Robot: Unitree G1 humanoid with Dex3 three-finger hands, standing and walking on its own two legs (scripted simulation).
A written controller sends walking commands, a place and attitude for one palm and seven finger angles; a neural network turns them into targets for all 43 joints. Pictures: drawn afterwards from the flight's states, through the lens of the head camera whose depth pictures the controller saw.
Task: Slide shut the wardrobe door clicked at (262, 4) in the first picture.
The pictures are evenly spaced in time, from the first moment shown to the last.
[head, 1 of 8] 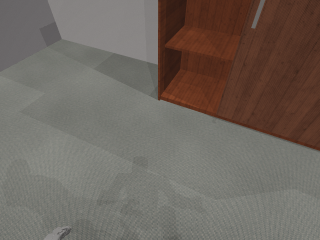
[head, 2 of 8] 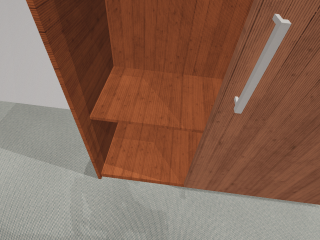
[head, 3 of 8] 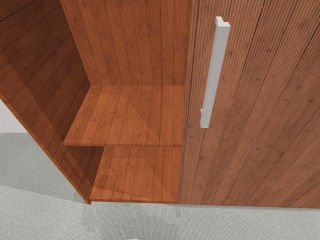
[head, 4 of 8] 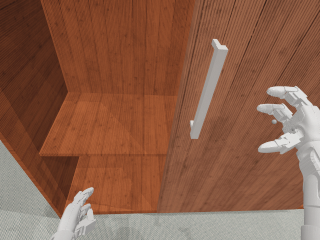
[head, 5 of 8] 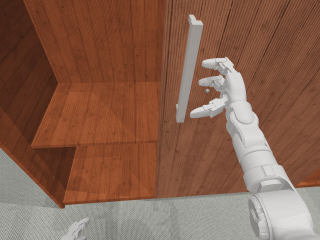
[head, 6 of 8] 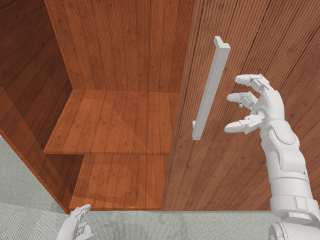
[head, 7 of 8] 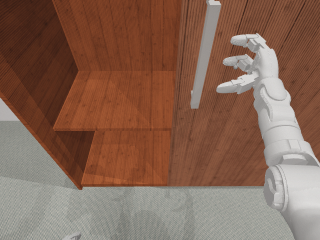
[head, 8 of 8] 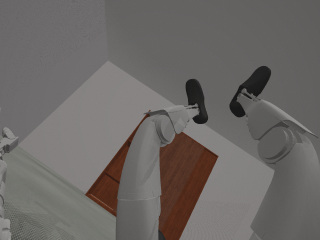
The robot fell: yes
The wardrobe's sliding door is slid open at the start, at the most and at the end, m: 0.54 0.54 0.54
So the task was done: no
